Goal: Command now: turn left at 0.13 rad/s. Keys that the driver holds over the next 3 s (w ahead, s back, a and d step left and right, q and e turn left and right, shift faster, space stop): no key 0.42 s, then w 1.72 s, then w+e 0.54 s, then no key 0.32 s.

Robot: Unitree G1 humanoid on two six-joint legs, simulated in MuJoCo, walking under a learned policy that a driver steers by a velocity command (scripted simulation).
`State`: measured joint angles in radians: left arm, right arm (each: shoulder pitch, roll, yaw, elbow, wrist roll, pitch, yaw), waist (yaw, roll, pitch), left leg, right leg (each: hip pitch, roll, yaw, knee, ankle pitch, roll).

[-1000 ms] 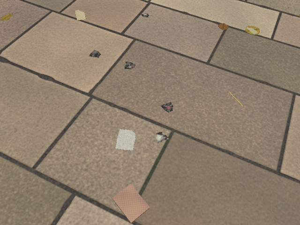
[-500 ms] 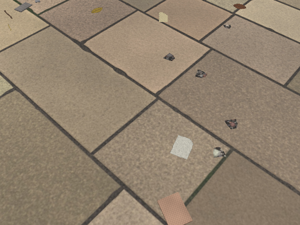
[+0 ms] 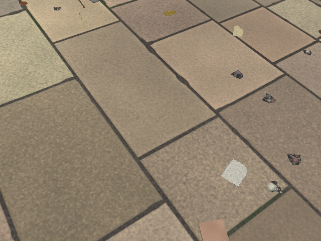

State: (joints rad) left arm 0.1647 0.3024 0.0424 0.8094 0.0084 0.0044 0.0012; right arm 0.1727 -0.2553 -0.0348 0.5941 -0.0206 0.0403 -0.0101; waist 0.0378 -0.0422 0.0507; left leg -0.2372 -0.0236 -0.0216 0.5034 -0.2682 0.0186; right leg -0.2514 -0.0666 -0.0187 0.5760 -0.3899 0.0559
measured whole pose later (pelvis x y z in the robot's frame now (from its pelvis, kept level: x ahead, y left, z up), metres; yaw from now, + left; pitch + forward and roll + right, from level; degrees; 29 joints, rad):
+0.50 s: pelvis +0.02 +0.01 +0.00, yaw +0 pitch -1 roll +0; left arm 0.20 0.29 0.03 0.94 0.00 0.00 0.03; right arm 0.22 -0.25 -0.03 0.72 -0.01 0.02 -0.01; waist 0.01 -0.01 0.02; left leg -0.19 -0.05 -0.02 0.51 -0.30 0.04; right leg -0.19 -0.07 0.00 0.51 -0.32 0.05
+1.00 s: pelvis +0.17 -0.05 +0.01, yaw +0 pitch +1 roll +1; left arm 0.43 0.23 0.01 0.97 0.00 -0.08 0.00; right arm 0.12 -0.28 -0.06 0.70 0.02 -0.07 0.02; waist 0.09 0.04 0.02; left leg -0.65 0.09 0.00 0.76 -0.02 0.00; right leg 0.06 0.03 -0.04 0.19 -0.27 -0.06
